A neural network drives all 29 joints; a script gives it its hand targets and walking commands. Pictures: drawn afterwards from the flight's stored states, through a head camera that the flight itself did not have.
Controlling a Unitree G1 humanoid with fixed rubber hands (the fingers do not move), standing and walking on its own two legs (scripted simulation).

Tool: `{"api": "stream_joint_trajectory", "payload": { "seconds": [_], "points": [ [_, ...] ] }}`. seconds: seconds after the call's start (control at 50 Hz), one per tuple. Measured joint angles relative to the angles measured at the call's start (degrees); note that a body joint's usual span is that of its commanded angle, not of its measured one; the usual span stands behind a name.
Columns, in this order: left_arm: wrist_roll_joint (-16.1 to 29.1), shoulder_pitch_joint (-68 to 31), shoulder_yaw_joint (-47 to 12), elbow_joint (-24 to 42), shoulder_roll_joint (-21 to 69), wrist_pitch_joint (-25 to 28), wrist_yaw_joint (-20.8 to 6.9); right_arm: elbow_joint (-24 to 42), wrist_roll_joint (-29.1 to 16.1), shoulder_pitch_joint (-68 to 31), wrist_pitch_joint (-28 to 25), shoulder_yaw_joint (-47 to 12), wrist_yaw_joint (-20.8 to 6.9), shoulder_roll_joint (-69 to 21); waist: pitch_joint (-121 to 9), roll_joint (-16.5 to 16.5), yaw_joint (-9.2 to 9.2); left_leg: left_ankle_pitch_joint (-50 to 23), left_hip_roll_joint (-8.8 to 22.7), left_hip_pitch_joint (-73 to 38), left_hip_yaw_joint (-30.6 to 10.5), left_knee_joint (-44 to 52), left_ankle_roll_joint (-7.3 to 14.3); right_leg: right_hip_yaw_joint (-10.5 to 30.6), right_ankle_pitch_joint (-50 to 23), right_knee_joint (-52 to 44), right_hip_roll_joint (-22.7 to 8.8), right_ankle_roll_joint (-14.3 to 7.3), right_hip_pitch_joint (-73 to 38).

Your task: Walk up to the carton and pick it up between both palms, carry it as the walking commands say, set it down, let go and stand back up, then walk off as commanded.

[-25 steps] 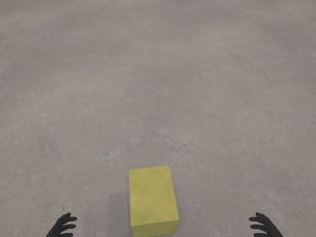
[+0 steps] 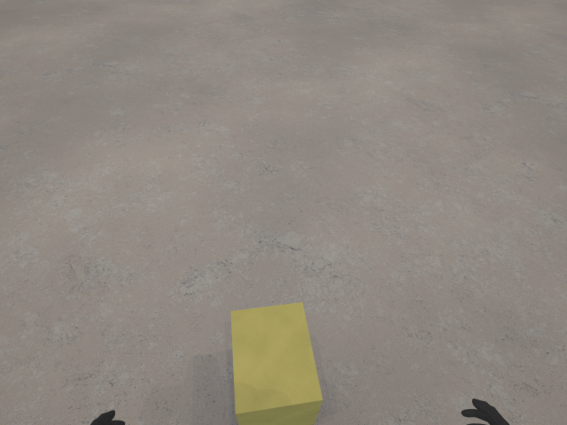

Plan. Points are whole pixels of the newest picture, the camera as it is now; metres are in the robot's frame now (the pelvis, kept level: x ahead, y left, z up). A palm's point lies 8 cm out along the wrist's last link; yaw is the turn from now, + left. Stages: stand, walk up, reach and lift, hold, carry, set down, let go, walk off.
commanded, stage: stand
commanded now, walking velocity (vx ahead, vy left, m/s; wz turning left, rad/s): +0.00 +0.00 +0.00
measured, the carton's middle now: (272, 369) +0.43 +0.03 -0.64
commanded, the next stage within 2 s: walk off in 1.16 s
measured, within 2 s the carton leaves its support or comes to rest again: neither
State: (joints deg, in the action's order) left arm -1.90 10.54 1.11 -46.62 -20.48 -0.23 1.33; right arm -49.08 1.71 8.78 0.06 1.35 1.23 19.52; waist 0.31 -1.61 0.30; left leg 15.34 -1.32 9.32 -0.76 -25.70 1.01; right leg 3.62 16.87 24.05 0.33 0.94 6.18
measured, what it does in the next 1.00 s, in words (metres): stands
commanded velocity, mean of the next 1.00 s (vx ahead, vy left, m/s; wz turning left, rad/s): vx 0.00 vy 0.00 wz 0.00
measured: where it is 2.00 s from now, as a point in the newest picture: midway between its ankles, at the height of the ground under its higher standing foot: outside the picture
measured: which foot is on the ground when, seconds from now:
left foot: down 0.00-1.00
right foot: down 0.00-1.00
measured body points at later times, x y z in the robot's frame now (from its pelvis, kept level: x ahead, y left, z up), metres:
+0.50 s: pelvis -0.02 +0.00 +0.00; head -0.02 +0.01 +0.45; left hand +0.09 +0.31 -0.11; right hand +0.09 -0.31 -0.10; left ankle -0.02 +0.11 -0.74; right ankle -0.04 -0.13 -0.74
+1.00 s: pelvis -0.02 +0.00 +0.01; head -0.03 +0.01 +0.46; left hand +0.07 +0.31 -0.11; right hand +0.08 -0.32 -0.10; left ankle -0.02 +0.11 -0.74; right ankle -0.04 -0.13 -0.74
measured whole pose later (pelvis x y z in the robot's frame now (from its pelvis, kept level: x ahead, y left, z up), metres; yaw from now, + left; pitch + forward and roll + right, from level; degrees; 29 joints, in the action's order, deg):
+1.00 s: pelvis -0.02 +0.00 +0.01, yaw +0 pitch -2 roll +0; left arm -1.3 8.6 -0.4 -57.3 -22.7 0.6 0.8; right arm -59.2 0.8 6.7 -0.5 0.4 0.6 22.0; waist 1.3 -1.1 0.2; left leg 10.7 -1.0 7.5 -1.1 -20.6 0.6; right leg 3.4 12.6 19.5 0.2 0.9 4.6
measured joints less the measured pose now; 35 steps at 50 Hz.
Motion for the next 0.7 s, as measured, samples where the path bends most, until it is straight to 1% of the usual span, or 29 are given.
{"api": "stream_joint_trajectory", "payload": {
  "seconds": [0.38,0.7],
  "points": [
    [0.21,-0.22,-0.74,-5.55,-1.2,0.45,-0.21,-5.25,-0.4,-0.54,-0.32,-0.39,-0.27,1.38,0.52,0.23,-0.11,-2.58,0.09,-1.72,0.05,3.14,-0.11,0.01,-2.39,-2.69,-0.13,0.03,-1.47],
    [0.43,-0.94,-1.29,-8.84,-1.86,0.7,-0.41,-8.42,-0.7,-1.27,-0.44,-0.71,-0.5,2.05,0.81,0.44,-0.12,-3.97,0.22,-1.85,-0.13,4.42,-0.26,-0.08,-3.68,-3.81,-0.1,-0.03,-1.53]
  ]
}}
